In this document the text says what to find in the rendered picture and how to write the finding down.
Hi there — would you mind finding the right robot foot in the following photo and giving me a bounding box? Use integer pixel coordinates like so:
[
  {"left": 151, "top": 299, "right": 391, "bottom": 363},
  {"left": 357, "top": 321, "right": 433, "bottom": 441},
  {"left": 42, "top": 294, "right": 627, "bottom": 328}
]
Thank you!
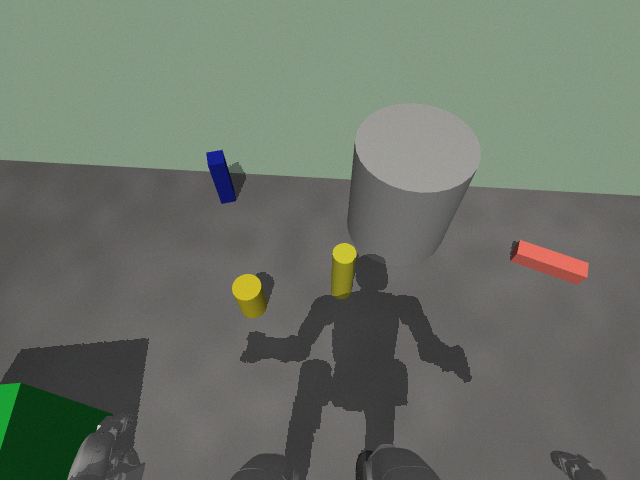
[{"left": 356, "top": 451, "right": 373, "bottom": 480}]

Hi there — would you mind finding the right robot hand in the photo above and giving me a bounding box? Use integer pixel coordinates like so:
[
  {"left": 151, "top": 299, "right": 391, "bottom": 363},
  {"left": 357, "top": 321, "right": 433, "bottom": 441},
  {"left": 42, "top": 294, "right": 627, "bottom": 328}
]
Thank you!
[{"left": 550, "top": 451, "right": 609, "bottom": 480}]

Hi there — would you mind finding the left robot hand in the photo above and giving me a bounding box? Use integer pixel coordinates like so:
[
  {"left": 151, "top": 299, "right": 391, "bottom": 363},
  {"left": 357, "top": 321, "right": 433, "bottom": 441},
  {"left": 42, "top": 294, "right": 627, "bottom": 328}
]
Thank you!
[{"left": 67, "top": 411, "right": 145, "bottom": 480}]

